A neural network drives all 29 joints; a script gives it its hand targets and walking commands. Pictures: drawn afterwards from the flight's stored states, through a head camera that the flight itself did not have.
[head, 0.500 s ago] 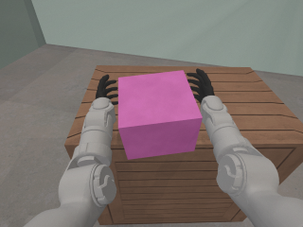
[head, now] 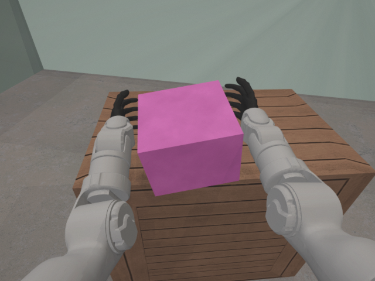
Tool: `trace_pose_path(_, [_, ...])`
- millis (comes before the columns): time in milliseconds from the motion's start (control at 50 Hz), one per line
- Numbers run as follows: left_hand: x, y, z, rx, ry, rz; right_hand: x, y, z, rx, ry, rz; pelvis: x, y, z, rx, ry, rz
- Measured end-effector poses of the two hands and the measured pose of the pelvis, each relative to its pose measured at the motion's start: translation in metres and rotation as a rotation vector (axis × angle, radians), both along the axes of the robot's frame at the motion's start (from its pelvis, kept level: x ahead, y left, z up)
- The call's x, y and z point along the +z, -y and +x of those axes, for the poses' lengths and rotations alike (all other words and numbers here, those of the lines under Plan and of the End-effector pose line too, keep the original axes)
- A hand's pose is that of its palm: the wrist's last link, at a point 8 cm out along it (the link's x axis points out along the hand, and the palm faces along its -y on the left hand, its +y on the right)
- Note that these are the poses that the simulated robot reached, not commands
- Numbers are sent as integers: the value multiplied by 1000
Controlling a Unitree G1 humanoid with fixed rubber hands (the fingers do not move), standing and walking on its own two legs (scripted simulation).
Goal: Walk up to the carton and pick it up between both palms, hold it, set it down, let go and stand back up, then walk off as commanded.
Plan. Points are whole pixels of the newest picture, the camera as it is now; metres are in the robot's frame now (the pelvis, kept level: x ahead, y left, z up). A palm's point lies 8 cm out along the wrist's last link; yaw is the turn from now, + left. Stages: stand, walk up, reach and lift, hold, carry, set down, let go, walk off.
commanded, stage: reach and lift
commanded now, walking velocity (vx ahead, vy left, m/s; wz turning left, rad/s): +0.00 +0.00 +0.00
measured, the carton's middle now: (187, 136) +0.38 +0.02 +0.16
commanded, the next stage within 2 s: hold in 0.78 s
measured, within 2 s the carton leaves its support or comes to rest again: neither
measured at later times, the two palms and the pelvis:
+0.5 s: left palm (120, 117) +0.39 +0.17 +0.21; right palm (249, 107) +0.40 -0.11 +0.23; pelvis +0.00 +0.00 +0.00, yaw +0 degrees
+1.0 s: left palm (118, 109) +0.39 +0.17 +0.23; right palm (251, 101) +0.40 -0.11 +0.25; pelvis +0.00 +0.00 +0.00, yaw +0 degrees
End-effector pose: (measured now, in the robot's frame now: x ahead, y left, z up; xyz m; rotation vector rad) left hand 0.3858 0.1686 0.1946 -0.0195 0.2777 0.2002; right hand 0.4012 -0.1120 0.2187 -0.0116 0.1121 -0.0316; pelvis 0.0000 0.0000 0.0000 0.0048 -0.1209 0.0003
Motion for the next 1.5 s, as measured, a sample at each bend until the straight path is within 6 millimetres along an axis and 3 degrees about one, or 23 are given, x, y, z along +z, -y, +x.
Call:
trace_pose_path(780, [20,3,6,-22,2,19,15,3,0,-28,-5,28,0,0,1,0,-2,0])
trace_pose_path(1180, [43,3,-3,-22,30,22,39,2,-8,-33,19,62,0,0,1,0,-1,0])
trace_pose_path(1500, [42,6,-2,-37,17,23,41,6,-10,-45,3,59,0,0,1,0,-1,0])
